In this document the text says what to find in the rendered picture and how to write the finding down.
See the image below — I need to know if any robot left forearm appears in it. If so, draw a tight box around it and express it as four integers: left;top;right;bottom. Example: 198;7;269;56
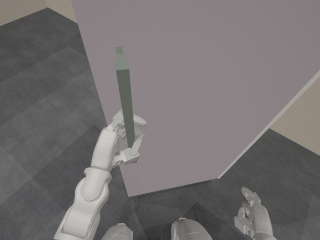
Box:
53;167;112;240

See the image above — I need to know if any handle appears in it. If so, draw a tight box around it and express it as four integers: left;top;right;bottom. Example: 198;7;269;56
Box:
115;47;137;164

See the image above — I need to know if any robot right hand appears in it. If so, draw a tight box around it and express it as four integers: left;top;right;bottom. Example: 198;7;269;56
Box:
234;186;273;238

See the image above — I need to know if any robot thigh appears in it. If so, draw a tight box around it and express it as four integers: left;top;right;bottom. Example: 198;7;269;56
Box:
171;219;213;240
101;225;133;240

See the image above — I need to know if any robot right thigh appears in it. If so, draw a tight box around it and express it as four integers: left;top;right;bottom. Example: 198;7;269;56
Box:
171;219;213;240

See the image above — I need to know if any fridge door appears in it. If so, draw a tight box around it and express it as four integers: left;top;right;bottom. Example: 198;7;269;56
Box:
71;0;320;197

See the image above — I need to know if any robot left hand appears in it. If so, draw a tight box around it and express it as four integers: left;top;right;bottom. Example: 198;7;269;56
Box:
90;109;147;172

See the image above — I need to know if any robot left thigh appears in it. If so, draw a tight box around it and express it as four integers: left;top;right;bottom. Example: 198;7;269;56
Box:
101;225;133;240

